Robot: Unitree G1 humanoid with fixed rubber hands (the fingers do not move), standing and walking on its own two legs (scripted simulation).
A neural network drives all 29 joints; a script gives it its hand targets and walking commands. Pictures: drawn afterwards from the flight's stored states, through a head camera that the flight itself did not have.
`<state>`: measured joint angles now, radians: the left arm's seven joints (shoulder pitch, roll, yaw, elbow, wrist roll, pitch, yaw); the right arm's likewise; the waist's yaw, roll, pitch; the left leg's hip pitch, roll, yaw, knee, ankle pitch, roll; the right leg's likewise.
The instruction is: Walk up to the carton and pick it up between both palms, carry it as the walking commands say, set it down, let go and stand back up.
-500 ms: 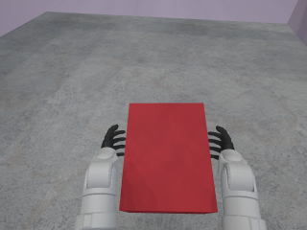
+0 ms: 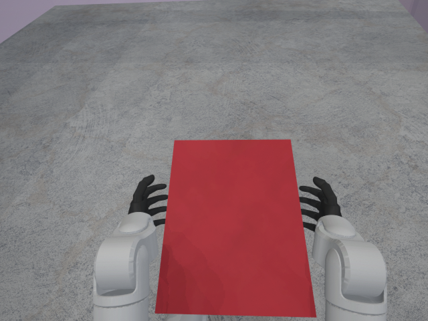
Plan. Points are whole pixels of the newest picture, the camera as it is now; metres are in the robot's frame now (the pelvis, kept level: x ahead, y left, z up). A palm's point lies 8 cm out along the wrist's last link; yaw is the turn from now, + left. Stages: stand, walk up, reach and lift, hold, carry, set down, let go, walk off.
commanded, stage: carry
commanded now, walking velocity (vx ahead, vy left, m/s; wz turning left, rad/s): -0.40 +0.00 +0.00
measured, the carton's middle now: (232, 226) +0.29 -0.01 +0.01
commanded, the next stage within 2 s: none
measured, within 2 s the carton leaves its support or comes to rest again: neither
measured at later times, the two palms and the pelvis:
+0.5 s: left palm out of the picture -0.02 +0.19 +0.10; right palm out of the picture +0.01 -0.10 +0.11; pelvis -0.26 +0.02 +0.01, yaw +4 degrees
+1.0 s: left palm out of the picture -0.26 +0.12 +0.11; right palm out of the picture -0.26 -0.18 +0.10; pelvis -0.52 -0.02 +0.00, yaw +2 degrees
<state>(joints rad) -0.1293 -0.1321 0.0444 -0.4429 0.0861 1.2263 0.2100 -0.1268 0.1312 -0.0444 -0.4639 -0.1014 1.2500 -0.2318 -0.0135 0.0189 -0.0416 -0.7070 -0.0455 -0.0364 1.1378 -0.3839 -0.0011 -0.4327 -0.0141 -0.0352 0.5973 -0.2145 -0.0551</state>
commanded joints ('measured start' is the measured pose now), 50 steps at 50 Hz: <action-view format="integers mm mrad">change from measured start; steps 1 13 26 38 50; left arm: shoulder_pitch -364 -325 -412 -336 -264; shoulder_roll -941 -911 -974 -997 -887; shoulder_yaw -555 -550 -650 -575 -566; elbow -115 -21 -73 -44 -67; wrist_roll -354 -341 -387 -347 -335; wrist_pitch -4 21 3 -22 -24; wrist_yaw -248 -234 -230 -260 -255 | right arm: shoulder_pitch -432 -341 -322 -437 -339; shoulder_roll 998 963 898 979 940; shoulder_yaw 660 555 517 640 662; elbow -108 44 -32 -88 -62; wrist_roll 404 367 351 393 391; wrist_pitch -19 11 -36 -44 -28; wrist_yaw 252 239 276 272 255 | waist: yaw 16 19 9 16 25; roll -142 -250 193 -205 -228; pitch -261 -361 -292 -222 -322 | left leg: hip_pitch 111 546 580 128 238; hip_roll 13 -24 318 51 27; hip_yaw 22 215 -57 20 87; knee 220 -747 -706 -29 -300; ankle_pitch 55 -73 705 -205 -182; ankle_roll -3 33 125 -18 10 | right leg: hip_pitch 110 220 -192 123 300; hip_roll -222 -221 63 -409 -306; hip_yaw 131 155 -16 234 264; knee -231 -461 505 -220 -293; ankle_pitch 201 77 -224 677 345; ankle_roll -86 54 90 -173 -113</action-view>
